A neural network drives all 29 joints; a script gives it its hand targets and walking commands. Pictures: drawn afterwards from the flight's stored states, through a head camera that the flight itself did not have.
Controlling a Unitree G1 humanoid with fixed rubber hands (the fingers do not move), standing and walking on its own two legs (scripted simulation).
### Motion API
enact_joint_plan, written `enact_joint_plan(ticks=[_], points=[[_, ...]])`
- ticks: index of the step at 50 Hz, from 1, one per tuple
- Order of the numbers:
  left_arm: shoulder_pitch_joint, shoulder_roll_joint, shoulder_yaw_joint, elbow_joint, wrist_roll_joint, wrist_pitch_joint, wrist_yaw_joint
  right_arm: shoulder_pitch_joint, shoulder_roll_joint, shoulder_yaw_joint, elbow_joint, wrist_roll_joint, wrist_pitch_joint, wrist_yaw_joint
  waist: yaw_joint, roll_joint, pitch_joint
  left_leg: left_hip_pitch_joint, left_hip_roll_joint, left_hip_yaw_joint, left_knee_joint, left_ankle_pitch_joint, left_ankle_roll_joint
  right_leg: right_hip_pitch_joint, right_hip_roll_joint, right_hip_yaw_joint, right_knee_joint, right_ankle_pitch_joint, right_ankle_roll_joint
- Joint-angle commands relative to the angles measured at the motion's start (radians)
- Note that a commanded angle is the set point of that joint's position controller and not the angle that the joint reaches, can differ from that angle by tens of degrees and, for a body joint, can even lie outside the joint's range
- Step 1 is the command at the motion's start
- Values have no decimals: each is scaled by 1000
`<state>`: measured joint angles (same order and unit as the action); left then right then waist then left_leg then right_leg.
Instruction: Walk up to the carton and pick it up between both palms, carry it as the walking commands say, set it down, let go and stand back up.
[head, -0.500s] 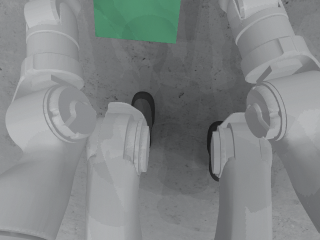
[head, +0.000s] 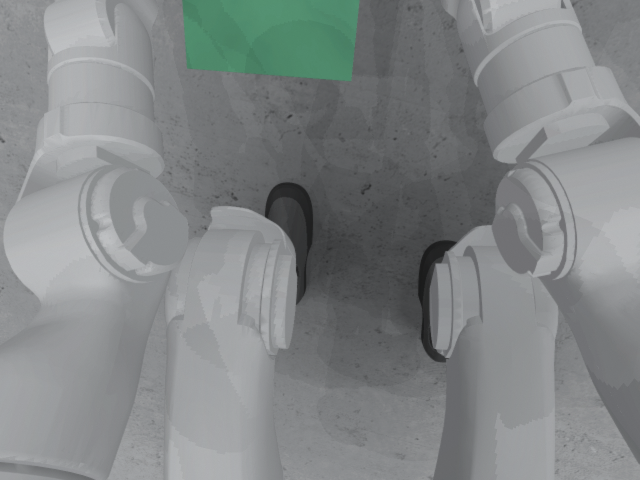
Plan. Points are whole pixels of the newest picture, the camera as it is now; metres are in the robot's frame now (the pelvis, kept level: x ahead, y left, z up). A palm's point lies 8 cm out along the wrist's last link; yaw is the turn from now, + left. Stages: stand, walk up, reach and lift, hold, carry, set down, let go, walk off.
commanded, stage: set down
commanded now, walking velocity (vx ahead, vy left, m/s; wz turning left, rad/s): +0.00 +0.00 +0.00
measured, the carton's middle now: out of the picture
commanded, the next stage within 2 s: none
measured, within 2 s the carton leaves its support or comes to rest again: rests again in 0.40 s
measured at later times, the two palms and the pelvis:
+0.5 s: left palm out of the picture +0.50 +0.25 -0.21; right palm out of the picture +0.56 -0.02 -0.22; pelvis -0.01 +0.01 +0.00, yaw +0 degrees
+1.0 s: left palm out of the picture +0.50 +0.27 -0.16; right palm out of the picture +0.58 -0.03 -0.16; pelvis -0.03 +0.01 +0.01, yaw +0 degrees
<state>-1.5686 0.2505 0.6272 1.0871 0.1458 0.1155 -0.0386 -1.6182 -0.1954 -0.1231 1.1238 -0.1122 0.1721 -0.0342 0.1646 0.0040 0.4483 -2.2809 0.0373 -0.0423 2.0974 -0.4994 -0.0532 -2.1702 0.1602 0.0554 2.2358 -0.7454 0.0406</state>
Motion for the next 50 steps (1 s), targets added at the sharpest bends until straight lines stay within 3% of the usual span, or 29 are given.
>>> enact_joint_plan(ticks=[1,16,25,33,38,45,50], points=[[-131,-565,-158,105,-18,38,-142,-342,459,134,-95,23,-44,114,71,-216,-759,537,-104,67,-28,411,55,120,-33,-49,-253,411,-25],[-158,-243,-142,148,-85,-26,-43,-363,123,156,-105,77,-64,42,77,-202,-798,576,-82,64,-32,413,37,165,-65,-55,-240,389,-8],[-237,121,-147,111,-175,-109,73,-374,-153,178,-54,163,-63,-19,102,-204,-873,630,-52,85,-40,467,26,229,-90,-45,-225,404,-1],[-246,176,-167,119,-199,-118,89,-406,-174,224,-17,234,-51,3,147,-203,-877,653,-39,92,-59,448,33,202,-96,-36,-229,349,-4],[-261,184,-174,69,-205,-107,93,-423,-195,223,-30,244,-43,2,147,-203,-974,705,-40,98,-75,459,33,260,-91,-42,-241,353,-6],[-262,190,-183,-62,-217,-66,119,-450,-215,213,-126,245,-9,-34,152,-206,-1275,855,-57,123,-116,492,27,455,-63,-67,-268,377,3],[-257,176,-198,-129,-217,-30,141,-454,-223,177,-162,240,16,-55,138,-160,-1371,938,-71,139,-155,461,20,469,-44,-90,-304,338,1]])
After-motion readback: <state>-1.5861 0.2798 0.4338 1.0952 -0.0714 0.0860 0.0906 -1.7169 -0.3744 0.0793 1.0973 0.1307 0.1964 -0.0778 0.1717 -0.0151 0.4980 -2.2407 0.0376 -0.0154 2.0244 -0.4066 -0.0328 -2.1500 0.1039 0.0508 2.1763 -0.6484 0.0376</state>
